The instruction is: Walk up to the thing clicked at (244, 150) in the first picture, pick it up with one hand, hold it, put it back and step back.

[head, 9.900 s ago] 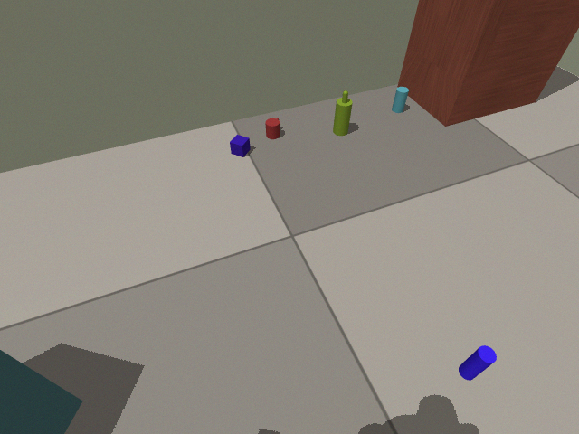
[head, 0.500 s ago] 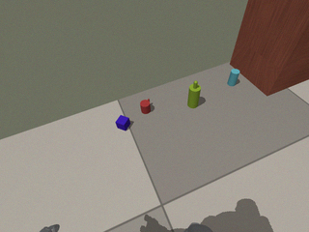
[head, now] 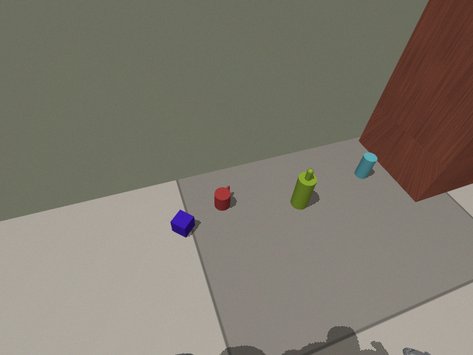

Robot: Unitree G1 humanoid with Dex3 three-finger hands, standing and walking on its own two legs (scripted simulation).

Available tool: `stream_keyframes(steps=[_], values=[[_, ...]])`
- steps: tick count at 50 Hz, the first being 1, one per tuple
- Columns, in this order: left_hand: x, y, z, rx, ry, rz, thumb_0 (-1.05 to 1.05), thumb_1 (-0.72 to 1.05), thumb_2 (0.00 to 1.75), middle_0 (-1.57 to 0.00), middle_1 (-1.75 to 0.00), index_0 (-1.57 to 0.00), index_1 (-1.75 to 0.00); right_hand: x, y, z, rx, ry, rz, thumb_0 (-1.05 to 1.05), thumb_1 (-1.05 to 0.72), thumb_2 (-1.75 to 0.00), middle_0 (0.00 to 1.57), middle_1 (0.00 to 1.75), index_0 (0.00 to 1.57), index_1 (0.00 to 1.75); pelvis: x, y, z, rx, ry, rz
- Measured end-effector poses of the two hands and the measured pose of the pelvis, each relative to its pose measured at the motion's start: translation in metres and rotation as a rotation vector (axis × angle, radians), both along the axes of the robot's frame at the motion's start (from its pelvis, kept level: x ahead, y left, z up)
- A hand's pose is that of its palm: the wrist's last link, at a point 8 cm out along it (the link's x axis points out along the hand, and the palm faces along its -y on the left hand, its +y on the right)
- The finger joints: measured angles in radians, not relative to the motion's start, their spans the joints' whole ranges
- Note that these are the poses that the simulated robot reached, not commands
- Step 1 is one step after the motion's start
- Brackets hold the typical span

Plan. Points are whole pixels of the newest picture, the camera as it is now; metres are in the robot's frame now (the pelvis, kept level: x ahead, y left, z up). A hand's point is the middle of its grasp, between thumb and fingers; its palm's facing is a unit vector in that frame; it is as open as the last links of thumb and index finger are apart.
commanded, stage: walk up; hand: left
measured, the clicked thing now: (183, 223) +0.78 +0.23 -0.72
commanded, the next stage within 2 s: none
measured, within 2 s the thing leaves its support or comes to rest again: neither
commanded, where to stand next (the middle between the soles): +0.39 +0.01 m, yaw -1 degrees
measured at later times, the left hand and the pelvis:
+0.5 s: hand (114, 306) +0.23 +0.24 -0.11, palm faces -0.03 -0.91 -0.42, open 7.4 cm; pelvis +0.15 -0.03 +0.01, yaw -2 degrees
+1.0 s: hand (104, 269) +0.32 +0.30 -0.15, palm faces -0.07 -0.94 -0.32, open 7.4 cm; pelvis +0.27 +0.03 +0.01, yaw -1 degrees
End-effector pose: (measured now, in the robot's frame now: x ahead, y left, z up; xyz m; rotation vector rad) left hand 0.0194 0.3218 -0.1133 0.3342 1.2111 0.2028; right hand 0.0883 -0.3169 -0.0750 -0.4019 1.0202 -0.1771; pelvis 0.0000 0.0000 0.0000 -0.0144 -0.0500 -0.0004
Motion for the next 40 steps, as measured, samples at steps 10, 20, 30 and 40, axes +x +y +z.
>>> stream_keyframes(steps=[10,20,30,40], values=[[0.098,-0.004,0.017,-0.033,-0.045,-0.068,0.01,0.90,0.90,-0.21,-0.30,-0.20,-0.30,0.017,0.007,0.009,0.014,0.073,-0.064,0.00,-0.91,-0.89,0.21,0.30,0.21,0.30,0.060,0.003,0.017,0.019,-0.005,-0.016],[0.186,-0.032,0.031,0.054,-0.107,-0.103,0.01,0.90,0.90,-0.21,-0.30,-0.20,-0.30,0.057,-0.028,-0.038,0.067,0.145,-0.115,0.01,-0.91,-0.89,0.21,0.30,0.20,0.30,0.127,-0.027,-0.001,0.014,-0.011,-0.026],[0.204,-0.037,0.054,0.066,-0.108,-0.053,0.00,0.90,0.90,-0.21,-0.30,-0.21,-0.30,0.140,-0.026,-0.028,0.099,0.107,-0.055,0.01,-0.91,-0.89,0.21,0.30,0.20,0.30,0.176,-0.028,0.017,0.026,-0.020,-0.031],[0.231,0.010,0.019,0.033,-0.047,-0.009,0.01,0.90,0.90,-0.21,-0.30,-0.21,-0.30,0.206,-0.003,-0.012,0.005,0.109,-0.028,0.01,-0.91,-0.89,0.21,0.30,0.20,0.30,0.233,0.006,0.003,-0.023,-0.004,-0.006]])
